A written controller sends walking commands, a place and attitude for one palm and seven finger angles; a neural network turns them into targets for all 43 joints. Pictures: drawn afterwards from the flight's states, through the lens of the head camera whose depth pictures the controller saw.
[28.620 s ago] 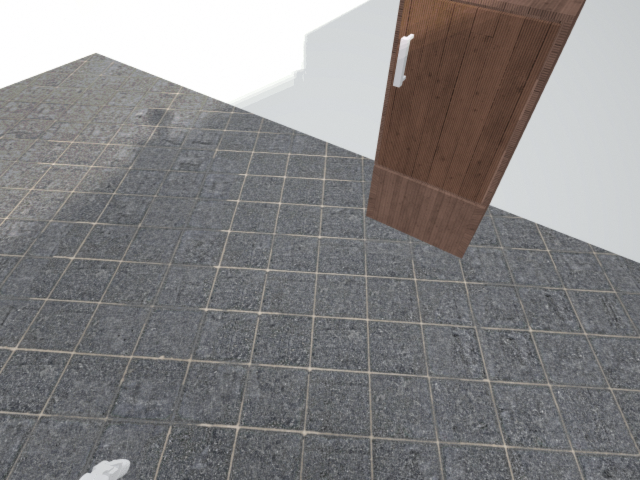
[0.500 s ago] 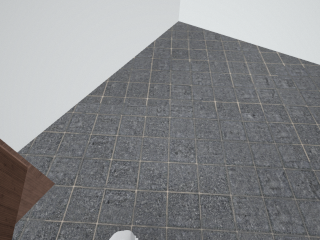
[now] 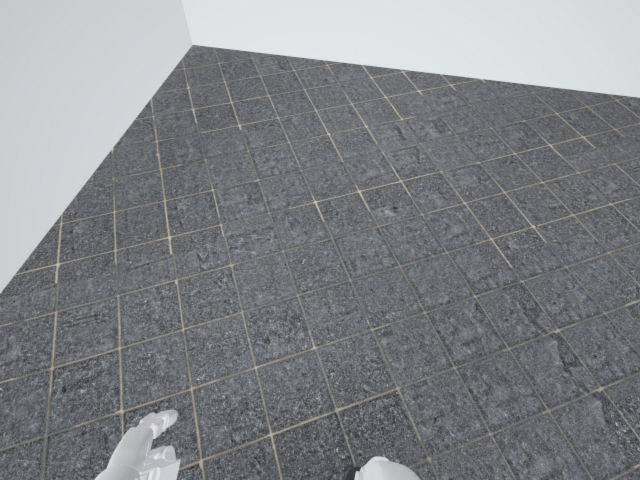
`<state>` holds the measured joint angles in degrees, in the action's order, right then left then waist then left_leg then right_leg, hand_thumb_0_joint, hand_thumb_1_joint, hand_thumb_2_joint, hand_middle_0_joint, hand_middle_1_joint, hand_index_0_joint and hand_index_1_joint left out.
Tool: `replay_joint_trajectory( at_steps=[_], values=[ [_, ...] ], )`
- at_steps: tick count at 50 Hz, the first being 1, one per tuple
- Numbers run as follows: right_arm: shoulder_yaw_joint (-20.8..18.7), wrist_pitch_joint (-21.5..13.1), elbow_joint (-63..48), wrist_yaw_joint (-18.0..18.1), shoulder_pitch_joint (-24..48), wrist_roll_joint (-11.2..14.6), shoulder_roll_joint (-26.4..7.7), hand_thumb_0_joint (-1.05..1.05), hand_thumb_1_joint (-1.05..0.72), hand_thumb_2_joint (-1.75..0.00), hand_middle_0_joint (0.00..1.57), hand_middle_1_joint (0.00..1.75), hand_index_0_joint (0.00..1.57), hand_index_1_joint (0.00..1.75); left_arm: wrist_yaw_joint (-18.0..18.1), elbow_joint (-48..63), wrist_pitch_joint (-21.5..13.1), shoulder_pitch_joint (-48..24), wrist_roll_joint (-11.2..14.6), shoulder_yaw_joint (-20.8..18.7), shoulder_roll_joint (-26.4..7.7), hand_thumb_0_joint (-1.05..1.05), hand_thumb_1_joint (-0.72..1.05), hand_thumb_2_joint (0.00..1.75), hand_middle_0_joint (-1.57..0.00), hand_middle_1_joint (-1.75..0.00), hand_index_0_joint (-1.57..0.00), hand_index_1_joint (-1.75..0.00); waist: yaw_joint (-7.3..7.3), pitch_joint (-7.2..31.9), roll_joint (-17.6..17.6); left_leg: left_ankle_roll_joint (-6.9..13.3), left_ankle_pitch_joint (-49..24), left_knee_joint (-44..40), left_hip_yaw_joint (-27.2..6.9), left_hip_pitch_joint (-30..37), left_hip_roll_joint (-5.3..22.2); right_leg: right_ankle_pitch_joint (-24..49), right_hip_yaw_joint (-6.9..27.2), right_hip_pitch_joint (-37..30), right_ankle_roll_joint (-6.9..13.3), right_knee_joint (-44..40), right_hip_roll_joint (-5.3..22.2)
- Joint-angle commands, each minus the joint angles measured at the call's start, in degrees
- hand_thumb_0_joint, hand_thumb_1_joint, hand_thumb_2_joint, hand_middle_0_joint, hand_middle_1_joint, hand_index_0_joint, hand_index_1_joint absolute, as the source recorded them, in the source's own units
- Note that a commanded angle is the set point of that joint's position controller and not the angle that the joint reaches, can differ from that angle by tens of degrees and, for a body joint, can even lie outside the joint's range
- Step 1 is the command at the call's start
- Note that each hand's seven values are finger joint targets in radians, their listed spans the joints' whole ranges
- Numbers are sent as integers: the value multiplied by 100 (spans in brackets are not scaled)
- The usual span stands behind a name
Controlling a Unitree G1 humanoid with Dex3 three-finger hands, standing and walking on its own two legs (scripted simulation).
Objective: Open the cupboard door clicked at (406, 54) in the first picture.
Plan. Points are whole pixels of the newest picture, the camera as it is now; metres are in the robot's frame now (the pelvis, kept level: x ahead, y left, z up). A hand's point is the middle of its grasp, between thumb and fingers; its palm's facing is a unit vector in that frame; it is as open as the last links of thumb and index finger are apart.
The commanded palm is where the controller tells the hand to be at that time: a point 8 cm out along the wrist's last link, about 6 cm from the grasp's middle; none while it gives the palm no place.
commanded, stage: walk to a spot facing it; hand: left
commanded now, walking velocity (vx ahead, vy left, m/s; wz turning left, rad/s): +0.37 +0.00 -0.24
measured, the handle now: out of the picture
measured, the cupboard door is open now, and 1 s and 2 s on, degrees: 44 44 44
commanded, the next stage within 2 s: turn to face it in 0.68 s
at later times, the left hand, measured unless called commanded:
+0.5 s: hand (194, 407) +0.24 +0.19 -0.16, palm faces -0.06 -0.98 -0.19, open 7.3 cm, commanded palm none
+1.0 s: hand (267, 254) +0.52 +0.11 -0.15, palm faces -0.05 -0.98 -0.18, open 7.2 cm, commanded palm none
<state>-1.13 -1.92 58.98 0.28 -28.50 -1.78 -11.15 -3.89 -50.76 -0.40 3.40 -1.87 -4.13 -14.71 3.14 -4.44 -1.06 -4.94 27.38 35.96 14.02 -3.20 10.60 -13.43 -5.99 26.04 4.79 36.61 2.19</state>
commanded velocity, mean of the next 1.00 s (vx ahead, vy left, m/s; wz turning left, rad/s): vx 0.26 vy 0.00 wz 0.06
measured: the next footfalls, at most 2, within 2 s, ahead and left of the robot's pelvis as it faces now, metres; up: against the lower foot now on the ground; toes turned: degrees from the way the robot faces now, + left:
left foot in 0.40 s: +0.32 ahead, +0.11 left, +0.00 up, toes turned +1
right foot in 0.74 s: +0.43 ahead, -0.19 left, +0.00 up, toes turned -16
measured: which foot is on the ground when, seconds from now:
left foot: down 0.00-0.00, up 0.02-0.38, down 0.40-0.74, up 0.76-1.00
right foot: down 0.00-0.40, up 0.42-0.72, down 0.74-1.00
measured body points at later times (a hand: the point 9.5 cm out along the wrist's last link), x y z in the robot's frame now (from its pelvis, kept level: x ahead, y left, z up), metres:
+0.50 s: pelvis +0.23 +0.00 +0.01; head +0.25 +0.02 +0.46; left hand +0.24 +0.25 -0.15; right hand +0.29 -0.24 -0.12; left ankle +0.28 +0.11 -0.71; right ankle +0.11 -0.09 -0.64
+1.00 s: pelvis +0.44 -0.07 +0.02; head +0.48 -0.06 +0.47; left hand +0.52 +0.16 -0.14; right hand +0.42 -0.31 -0.12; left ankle +0.50 +0.04 -0.69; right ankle +0.40 -0.18 -0.71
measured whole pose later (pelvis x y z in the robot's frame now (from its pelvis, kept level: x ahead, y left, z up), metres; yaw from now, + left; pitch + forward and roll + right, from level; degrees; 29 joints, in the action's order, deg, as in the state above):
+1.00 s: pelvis +0.44 -0.07 +0.02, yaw -4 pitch +1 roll +0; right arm -2.2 -0.8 60.1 -0.3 -16.2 -0.9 -8.5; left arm 0.8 -58.9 -2.6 11.4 -1.1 -3.8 -11.1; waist 1.6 -3.0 -2.7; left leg -2.0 16.0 41.2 7.1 -24.6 4.9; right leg -17.5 -11.1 10.0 0.3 27.3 3.8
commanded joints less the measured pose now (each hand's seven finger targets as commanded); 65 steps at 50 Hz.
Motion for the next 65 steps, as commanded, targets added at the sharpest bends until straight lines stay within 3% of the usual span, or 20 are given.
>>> replay_joint_trajectory(
  at_steps=[1,6,15,18,20,21,24,28,35,36,37,38,39,44,50,51,52,54,60,65],
  values=[
    [-212,-189,-911,28,1227,160,-735,0,-90,-90,20,30,20,30,301,-416,-125,2226,189,-393,-1509,0,90,90,-20,-30,-20,-30,-1168,1006,-913,336,314,4341,-1289,-4148,-350,-277,3766,-3776,1108,-2157,2151],
    [-209,43,-401,-10,729,9,-355,0,-90,-90,20,30,20,30,388,-93,-264,786,76,-121,-545,0,90,90,-20,-30,-20,-30,-139,532,-591,179,-777,2588,-1105,-2536,-74,586,1562,-1147,667,-2311,1162],
    [-259,-111,-713,-167,1839,35,-257,0,-90,-90,20,30,20,30,344,-616,-399,1414,90,-120,-540,0,90,90,-20,-30,-20,-30,-378,147,-334,261,-1654,-30,-903,-2197,-490,326,1641,-1779,609,-2339,1106],
    [-315,-211,-439,-95,1152,0,-564,0,-90,-90,20,30,20,30,347,-633,-374,1323,113,-112,-453,0,90,90,-20,-30,-20,-30,32,285,131,423,-1756,-865,-892,-576,-639,857,1189,-1166,296,-1150,717],
    [-537,-236,-88,1,-338,-140,-1496,0,-90,-90,20,30,20,30,278,-473,-393,1585,158,9,43,0,90,90,-20,-30,-20,-30,451,1161,2173,1463,-883,-1920,-3896,1425,1531,-1487,105,804,-224,2223,-445],
    [-504,-149,-88,36,-423,-104,-1415,0,-90,-90,20,30,20,30,295,-321,-400,1128,101,10,-133,0,90,90,-20,-30,-20,-30,516,898,1414,1777,-550,-2243,-4400,1113,1820,-1811,640,1224,-194,3227,-285],
    [-316,-246,-276,58,510,-59,-730,0,-90,-90,20,30,20,30,224,-334,-371,753,31,-44,-90,0,90,90,-20,-30,-20,-30,56,84,756,1417,-799,-2495,-3164,-370,1268,-699,852,1446,-301,3552,337],
    [-293,-324,-188,68,741,-27,-726,0,-90,-90,20,30,20,30,135,-347,-197,890,44,32,195,0,90,90,-20,-30,-20,-30,-220,433,885,1205,-2123,-2411,-1439,-505,687,-395,427,453,-449,1538,401],
    [-305,-136,-8,-7,836,0,-728,0,-90,-90,20,30,20,30,162,-606,-188,1353,11,-64,-40,0,90,90,-20,-30,-20,-30,-574,308,369,845,-734,-1476,-781,-1471,254,264,-140,-1759,-372,-420,-43],
    [-261,-123,-48,-23,956,38,-584,0,-90,-90,20,30,20,30,201,-771,-222,1913,-1,-154,-355,0,90,90,-20,-30,-20,-30,-881,380,-209,643,-463,-423,-394,-2118,-167,-354,515,-2570,-190,-800,329],
    [-187,-106,-166,-71,924,91,-268,0,-90,-90,20,30,20,30,272,-953,-273,2528,-13,-281,-971,0,90,90,-20,-30,-20,-30,-1126,586,-1820,405,380,1268,-7,-3242,-836,-1331,2500,-3321,382,-1774,1604],
    [-209,-89,-321,-63,1168,108,-371,0,-90,-90,20,30,20,30,342,-964,-246,2756,84,-301,-1184,0,90,90,-20,-30,-20,-30,-1218,705,-1819,458,1080,2613,-608,-3515,-746,-1820,3713,-3226,820,-2723,2342],
    [-267,-66,-345,-76,1344,86,-409,0,-90,-90,20,30,20,30,387,-882,-204,2393,111,-267,-978,0,90,90,-20,-30,-20,-30,-1019,185,-1021,482,556,2982,-1020,-3647,-510,-1635,3372,-2772,921,-2785,2259],
    [-154,56,61,-21,790,97,75,0,-90,-90,20,30,20,30,489,-666,-333,1203,35,-23,-216,0,90,90,-20,-30,-20,-30,-212,408,-720,354,-376,1813,-1165,-2327,-298,1921,685,-1499,438,-2185,1739],
    [-135,53,43,-74,545,53,-77,0,-90,-90,20,30,20,30,485,-628,-221,1092,148,-80,-322,0,90,90,-20,-30,-20,-30,-79,728,-102,309,-2510,-741,-631,-959,-729,2219,-375,-1608,-176,-603,1231],
    [-225,26,33,-45,261,23,-513,0,-90,-90,20,30,20,30,483,-542,-172,1166,160,-61,-209,0,90,90,-20,-30,-20,-30,10,1004,732,563,-3735,-958,-1369,-342,-242,1265,-516,-1153,-460,304,916],
    [-335,18,-37,16,64,-9,-1062,0,-90,-90,20,30,20,30,481,-406,-119,1231,228,-8,13,0,90,90,-20,-30,-20,-30,80,1169,2083,1352,-5537,-1214,-3167,177,1043,-1735,-552,-57,-835,1484,214],
    [-382,115,-188,120,321,-14,-1187,0,-90,-90,20,30,20,30,517,-108,-9,643,146,7,-120,0,90,90,-20,-30,-20,-30,98,801,1129,1889,-4629,-1461,-3597,-364,1350,-2397,427,363,-766,2698,176],
    [-397,120,-487,177,1224,-6,-1156,0,-90,-90,20,30,20,30,465,-93,76,606,158,-35,-24,0,90,90,-20,-30,-20,-30,-170,1123,1037,1399,-4886,-1151,-2542,-463,489,-1523,455,-48,-893,1564,72],
    [-504,298,-841,98,1961,69,-1183,0,-90,-90,20,30,20,30,486,-104,55,1272,122,-115,-237,0,90,90,-20,-30,-20,-30,-540,1012,753,971,-2584,-827,-2514,-1750,-98,-1,251,-1822,-829,-896,-82]
  ],
)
